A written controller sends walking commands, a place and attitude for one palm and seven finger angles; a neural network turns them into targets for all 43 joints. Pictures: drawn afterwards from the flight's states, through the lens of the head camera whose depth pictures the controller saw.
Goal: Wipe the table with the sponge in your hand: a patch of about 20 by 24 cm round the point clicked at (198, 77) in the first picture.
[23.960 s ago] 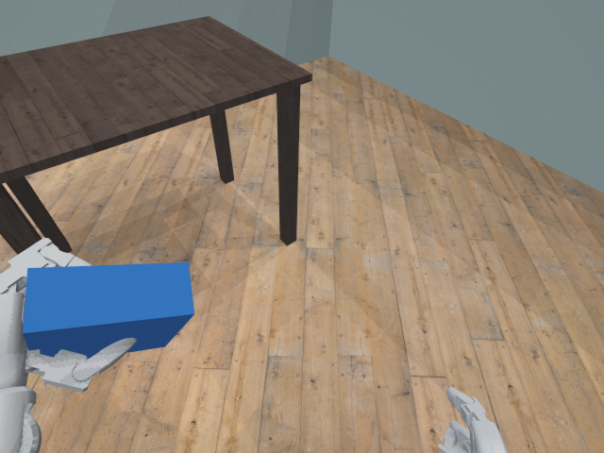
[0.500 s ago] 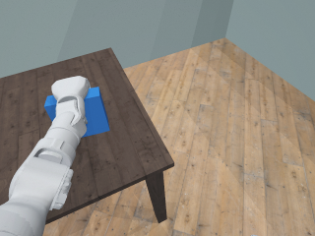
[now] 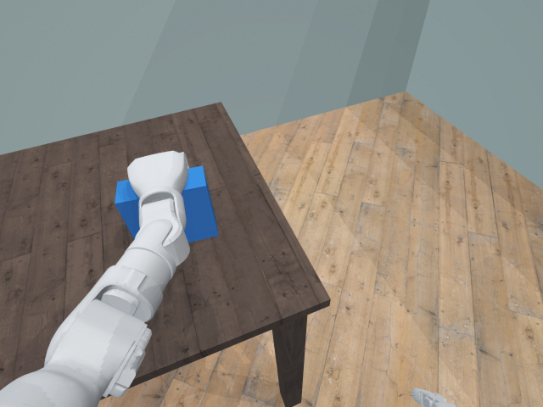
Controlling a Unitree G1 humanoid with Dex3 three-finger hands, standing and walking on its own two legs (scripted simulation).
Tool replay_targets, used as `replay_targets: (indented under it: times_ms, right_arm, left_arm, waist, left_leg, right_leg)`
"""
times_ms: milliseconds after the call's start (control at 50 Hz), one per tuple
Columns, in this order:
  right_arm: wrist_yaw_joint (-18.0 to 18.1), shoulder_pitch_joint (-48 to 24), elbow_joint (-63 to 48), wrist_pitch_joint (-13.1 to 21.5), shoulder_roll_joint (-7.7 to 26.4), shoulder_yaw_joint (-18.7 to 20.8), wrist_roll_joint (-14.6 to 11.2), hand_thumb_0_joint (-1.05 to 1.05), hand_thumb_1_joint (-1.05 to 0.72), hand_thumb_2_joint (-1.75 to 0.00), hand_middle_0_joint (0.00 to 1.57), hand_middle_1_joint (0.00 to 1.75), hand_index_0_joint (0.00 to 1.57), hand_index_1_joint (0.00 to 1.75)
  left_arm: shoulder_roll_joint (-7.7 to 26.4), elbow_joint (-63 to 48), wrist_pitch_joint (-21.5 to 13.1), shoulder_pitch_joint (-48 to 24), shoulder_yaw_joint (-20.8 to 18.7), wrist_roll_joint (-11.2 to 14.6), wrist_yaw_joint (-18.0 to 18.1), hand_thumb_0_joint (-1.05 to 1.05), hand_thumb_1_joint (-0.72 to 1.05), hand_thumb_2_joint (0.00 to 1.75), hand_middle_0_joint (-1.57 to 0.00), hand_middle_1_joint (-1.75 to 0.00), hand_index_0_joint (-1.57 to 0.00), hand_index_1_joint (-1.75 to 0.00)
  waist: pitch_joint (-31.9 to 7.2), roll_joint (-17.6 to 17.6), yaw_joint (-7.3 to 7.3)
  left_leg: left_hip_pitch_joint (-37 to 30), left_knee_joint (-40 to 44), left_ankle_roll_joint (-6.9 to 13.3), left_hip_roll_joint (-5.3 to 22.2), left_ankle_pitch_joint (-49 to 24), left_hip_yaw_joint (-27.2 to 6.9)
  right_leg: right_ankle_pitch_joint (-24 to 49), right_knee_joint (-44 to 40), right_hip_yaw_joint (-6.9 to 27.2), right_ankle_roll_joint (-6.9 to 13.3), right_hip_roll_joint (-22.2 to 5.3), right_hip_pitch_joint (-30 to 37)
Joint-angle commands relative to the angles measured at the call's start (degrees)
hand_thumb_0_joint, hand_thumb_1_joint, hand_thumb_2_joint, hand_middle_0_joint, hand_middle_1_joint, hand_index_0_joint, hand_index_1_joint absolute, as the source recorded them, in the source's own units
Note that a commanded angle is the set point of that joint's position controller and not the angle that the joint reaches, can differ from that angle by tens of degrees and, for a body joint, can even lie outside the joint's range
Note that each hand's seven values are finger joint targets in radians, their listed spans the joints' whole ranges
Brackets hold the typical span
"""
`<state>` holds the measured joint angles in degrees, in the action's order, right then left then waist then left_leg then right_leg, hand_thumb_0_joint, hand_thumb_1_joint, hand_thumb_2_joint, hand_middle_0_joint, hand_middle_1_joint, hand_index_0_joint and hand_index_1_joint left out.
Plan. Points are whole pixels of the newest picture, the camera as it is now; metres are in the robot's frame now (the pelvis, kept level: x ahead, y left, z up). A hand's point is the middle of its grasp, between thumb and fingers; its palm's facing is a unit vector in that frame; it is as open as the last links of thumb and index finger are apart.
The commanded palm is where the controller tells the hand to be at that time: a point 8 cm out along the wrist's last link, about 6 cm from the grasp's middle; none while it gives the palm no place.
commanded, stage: wipe back along the third lane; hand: left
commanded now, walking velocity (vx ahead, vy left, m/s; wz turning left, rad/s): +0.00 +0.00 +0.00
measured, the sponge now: (174, 219) +0.42 +0.20 +0.04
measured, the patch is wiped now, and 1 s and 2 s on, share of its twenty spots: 0.95 0.95 0.95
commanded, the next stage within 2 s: slide back across to the middle lane in 1.28 s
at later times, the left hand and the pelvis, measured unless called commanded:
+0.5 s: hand (170, 214) +0.38 +0.18 +0.09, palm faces +0.10 -0.05 -0.99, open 9.5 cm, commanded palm +0.33 +0.16 +0.12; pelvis +0.03 +0.01 +0.00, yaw +1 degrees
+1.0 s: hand (179, 236) +0.34 +0.16 +0.09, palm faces +0.10 -0.07 -0.99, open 9.5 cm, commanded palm +0.28 +0.14 +0.12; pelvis +0.01 +0.00 +0.00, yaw +0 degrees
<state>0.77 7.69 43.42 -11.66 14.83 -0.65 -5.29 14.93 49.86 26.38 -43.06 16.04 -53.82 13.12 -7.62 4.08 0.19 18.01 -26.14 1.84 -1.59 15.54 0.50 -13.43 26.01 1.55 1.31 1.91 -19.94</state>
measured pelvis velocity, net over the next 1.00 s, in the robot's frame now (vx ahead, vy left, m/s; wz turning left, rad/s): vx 0.01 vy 0.00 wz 0.00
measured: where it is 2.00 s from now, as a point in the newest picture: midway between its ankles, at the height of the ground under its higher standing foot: outside the picture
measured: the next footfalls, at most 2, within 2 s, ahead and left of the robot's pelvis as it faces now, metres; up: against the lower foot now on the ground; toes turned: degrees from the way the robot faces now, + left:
none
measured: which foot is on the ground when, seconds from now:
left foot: down 0.00-1.00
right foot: down 0.00-1.00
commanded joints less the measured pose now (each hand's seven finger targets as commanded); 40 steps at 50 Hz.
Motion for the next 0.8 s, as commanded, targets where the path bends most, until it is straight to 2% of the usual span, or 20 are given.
replay_targets:
  times_ms: [0, 20, 60, 100, 120, 160, 220, 320, 340, 360, 440, 500, 520, 560, 620, 640, 680, 720, 740, 780]
  right_arm:
    - [-0.3, -9.5, -9.1, 0.8, 6.9, 1.7, 0.1, 0.00, -0.90, -0.90, 0.20, 0.30, 0.20, 0.30]
    - [-0.3, -10.7, -9.8, 0.5, 6.7, 1.7, 0.1, 0.00, -0.90, -0.90, 0.20, 0.30, 0.20, 0.30]
    - [-0.5, -11.3, -10.1, 0.0, 6.8, 1.4, -0.1, 0.00, -0.90, -0.90, 0.20, 0.30, 0.20, 0.30]
    - [-0.9, -12.3, -10.7, -0.4, 6.8, 1.2, -0.1, 0.00, -0.90, -0.90, 0.20, 0.30, 0.20, 0.30]
    - [-1.1, -13.5, -11.7, -0.6, 6.6, 1.3, -0.2, 0.00, -0.90, -0.90, 0.20, 0.30, 0.20, 0.30]
    - [-1.9, -14.1, -12.4, -0.7, 6.6, 1.2, -0.3, 0.00, -0.90, -0.90, 0.20, 0.30, 0.20, 0.30]
    - [-2.9, -15.7, -13.6, -0.9, 6.4, 1.2, -0.4, 0.00, -0.90, -0.90, 0.20, 0.30, 0.20, 0.30]
    - [-4.7, -17.7, -15.0, -1.1, 6.1, 0.8, -0.8, 0.00, -0.90, -0.90, 0.20, 0.30, 0.20, 0.30]
    - [-4.9, -17.9, -14.8, -1.1, 6.2, 0.7, -0.8, 0.00, -0.90, -0.90, 0.20, 0.30, 0.20, 0.30]
    - [-5.2, -18.4, -15.0, -1.0, 6.1, 0.5, -0.9, 0.00, -0.90, -0.90, 0.20, 0.30, 0.20, 0.30]
    - [-5.7, -19.6, -15.0, -1.5, 6.0, 0.4, -0.9, 0.00, -0.90, -0.90, 0.20, 0.30, 0.20, 0.30]
    - [-6.0, -20.0, -15.4, -1.3, 5.8, 0.1, -0.8, 0.00, -0.90, -0.90, 0.20, 0.30, 0.20, 0.30]
    - [-5.9, -20.5, -15.7, -1.5, 5.8, 0.3, -0.8, 0.00, -0.90, -0.90, 0.20, 0.30, 0.20, 0.30]
    - [-5.9, -20.6, -15.4, -1.8, 5.6, 0.0, -0.9, 0.00, -0.90, -0.90, 0.20, 0.30, 0.20, 0.30]
    - [-5.9, -21.0, -16.0, -1.8, 5.6, 0.0, -0.7, 0.00, -0.90, -0.90, 0.20, 0.30, 0.20, 0.30]
    - [-6.0, -20.9, -15.9, -1.8, 5.5, -0.2, -0.8, 0.00, -0.90, -0.90, 0.20, 0.30, 0.20, 0.30]
    - [-6.2, -20.9, -16.3, -1.8, 5.4, -0.1, -0.9, 0.00, -0.90, -0.90, 0.20, 0.30, 0.20, 0.30]
    - [-6.1, -21.5, -16.5, -2.0, 5.5, 0.0, -0.7, 0.00, -0.90, -0.90, 0.20, 0.30, 0.20, 0.30]
    - [-6.1, -21.4, -16.3, -2.1, 5.5, -0.3, -0.8, 0.00, -0.90, -0.90, 0.20, 0.30, 0.20, 0.30]
    - [-6.0, -21.4, -16.2, -2.2, 5.5, -0.1, -0.9, 0.00, -0.90, -0.90, 0.20, 0.30, 0.20, 0.30]
  left_arm:
    - [1.4, -7.0, 3.6, -7.6, 0.3, 1.5, -3.2, 0.00, 0.10, 1.30, -1.20, -1.60, -1.20, -1.60]
    - [1.1, -8.7, 4.2, -7.1, 0.2, 2.1, -3.6, 0.00, 0.10, 1.30, -1.20, -1.60, -1.20, -1.60]
    - [-0.3, -10.9, 5.7, -6.5, 2.3, 1.8, -4.4, 0.00, 0.10, 1.30, -1.20, -1.60, -1.20, -1.60]
    - [0.7, -12.7, 6.9, -3.3, 1.5, 1.6, -4.9, 0.00, 0.10, 1.30, -1.20, -1.60, -1.20, -1.60]
    - [-0.8, -16.4, 7.1, -2.9, 2.3, 2.1, -5.4, 0.00, 0.10, 1.30, -1.20, -1.60, -1.20, -1.60]
    - [-2.5, -19.3, 8.0, 1.2, 4.6, 1.9, -6.0, 0.00, 0.10, 1.30, -1.20, -1.60, -1.20, -1.60]
    - [-3.1, -24.7, 9.0, 4.6, 4.9, 2.5, -7.1, 0.00, 0.10, 1.30, -1.20, -1.60, -1.20, -1.60]
    - [-5.1, -33.0, 10.9, 11.9, 8.2, 3.1, -8.5, 0.00, 0.10, 1.30, -1.20, -1.60, -1.20, -1.60]
    - [-4.4, -33.7, 11.3, 13.6, 8.2, 2.8, -8.5, 0.00, 0.10, 1.30, -1.20, -1.60, -1.20, -1.60]
    - [-4.6, -35.2, 11.7, 14.9, 8.4, 2.7, -8.6, 0.00, 0.10, 1.30, -1.20, -1.60, -1.20, -1.60]
    - [-5.4, -38.7, 13.3, 14.0, 10.2, 2.4, -9.3, 0.00, 0.10, 1.30, -1.20, -1.60, -1.20, -1.60]
    - [-4.9, -41.2, 13.6, 16.4, 9.9, 2.4, -9.4, 0.00, 0.10, 1.30, -1.20, -1.60, -1.20, -1.60]
    - [-3.8, -42.4, 13.6, 17.7, 8.2, 2.8, -9.4, 0.00, 0.10, 1.30, -1.20, -1.60, -1.20, -1.60]
    - [-5.8, -42.6, 13.6, 15.9, 11.3, 1.9, -9.7, 0.00, 0.10, 1.30, -1.20, -1.60, -1.20, -1.60]
    - [-3.7, -44.3, 13.4, 16.8, 8.6, 2.1, -9.6, 0.00, 0.10, 1.30, -1.20, -1.60, -1.20, -1.60]
    - [-4.3, -43.9, 13.4, 17.8, 9.9, 1.8, -9.6, 0.00, 0.10, 1.30, -1.20, -1.60, -1.20, -1.60]
    - [-4.7, -45.2, 13.2, 19.3, 10.1, 1.8, -9.5, 0.00, 0.10, 1.30, -1.20, -1.60, -1.20, -1.60]
    - [-3.2, -46.3, 13.1, 19.4, 8.1, 2.2, -9.4, 0.00, 0.10, 1.30, -1.20, -1.60, -1.20, -1.60]
    - [-4.5, -45.8, 13.2, 18.7, 10.3, 1.8, -9.3, 0.00, 0.10, 1.30, -1.20, -1.60, -1.20, -1.60]
    - [-5.2, -45.8, 13.2, 17.6, 11.0, 1.8, -9.4, 0.00, 0.10, 1.30, -1.20, -1.60, -1.20, -1.60]
  waist:
    - [-10.0, -9.3, 0.95]
    - [-11.0, -9.0, 1.39]
    - [-9.7, -9.5, 0.87]
    - [-10.1, -9.7, 1.60]
    - [-12.1, -8.6, 1.90]
    - [-11.3, -7.8, 1.92]
    - [-12.5, -8.9, 2.40]
    - [-11.0, -9.0, 2.33]
    - [-10.2, -9.7, 2.61]
    - [-9.7, -8.6, 2.78]
    - [-8.4, -9.1, 2.43]
    - [-9.8, -9.3, 2.92]
    - [-10.1, -10.0, 3.36]
    - [-8.2, -9.1, 2.47]
    - [-9.2, -9.0, 3.39]
    - [-8.6, -9.3, 3.00]
    - [-8.6, -9.0, 3.34]
    - [-8.0, -8.9, 3.69]
    - [-6.9, -8.2, 3.02]
    - [-5.5, -8.7, 2.93]
  left_leg:
    - [-4.2, 2.8, 0.1, 0.9, -15.2, -0.2]
    - [-4.5, 2.9, 0.0, 1.0, -16.8, -0.3]
    - [-5.4, 2.8, 0.0, 1.0, -17.1, -0.4]
    - [-5.8, 2.4, -0.1, 0.8, -19.3, -0.5]
    - [-6.8, 2.1, -0.2, 0.9, -22.1, -0.5]
    - [-8.0, 1.2, -0.4, 0.9, -24.7, -0.6]
    - [-8.9, 0.1, -0.5, 1.2, -29.8, -1.1]
    - [-9.7, -1.2, -0.6, 1.6, -34.9, -1.2]
    - [-9.5, -1.2, -0.6, 1.5, -33.9, -1.4]
    - [-9.6, -1.2, -0.6, 1.4, -33.9, -1.2]
    - [-9.7, -1.1, -0.6, 1.7, -32.5, -1.6]
    - [-9.8, -1.5, -0.3, 1.2, -32.5, -1.1]
    - [-9.4, -1.2, -0.3, 1.3, -31.9, -1.3]
    - [-9.2, -0.9, -0.5, 1.6, -30.5, -1.5]
    - [-9.1, -0.8, -0.2, 1.4, -29.4, -1.6]
    - [-9.0, -0.8, -0.3, 1.4, -28.6, -1.4]
    - [-9.1, -0.6, -0.3, 1.5, -28.3, -1.5]
    - [-8.1, -0.1, -0.2, 1.4, -25.8, -1.8]
    - [-8.0, 0.2, -0.2, 1.5, -24.1, -1.5]
    - [-7.7, 0.8, -0.1, 1.6, -21.4, -1.7]
  right_leg:
    - [16.7, -1.8, -2.1, 2.3, -0.5, 9.8]
    - [17.9, -1.5, -2.0, 2.5, -0.6, 11.0]
    - [18.4, -1.5, -2.3, 2.5, -0.5, 10.4]
    - [21.0, -0.9, -2.2, 2.6, -0.6, 11.8]
    - [23.5, -0.3, -2.1, 2.9, -0.8, 13.1]
    - [25.7, 0.5, -2.5, 2.9, -0.7, 13.0]
    - [29.7, 1.3, -2.2, 3.0, -0.7, 14.5]
    - [34.2, 2.6, -2.8, 2.7, -0.9, 15.7]
    - [33.6, 2.7, -2.7, 2.7, -0.8, 15.3]
    - [33.8, 2.7, -2.5, 2.7, -0.8, 15.4]
    - [31.6, 2.9, -2.9, 2.9, -0.6, 14.5]
    - [33.8, 3.1, -2.5, 2.8, -0.7, 16.2]
    - [33.9, 2.9, -1.9, 3.0, -0.6, 17.0]
    - [30.5, 3.2, -2.7, 2.9, -0.6, 14.7]
    - [30.0, 3.0, -1.9, 3.3, -0.3, 15.8]
    - [29.3, 3.3, -2.3, 3.1, -0.5, 15.4]
    - [28.1, 3.3, -2.5, 3.1, -0.3, 15.2]
    - [26.5, 2.7, -1.6, 3.4, -0.1, 15.4]
    - [24.7, 2.9, -2.2, 3.3, -0.3, 14.4]
    - [21.0, 2.4, -2.6, 3.3, -0.1, 13.0]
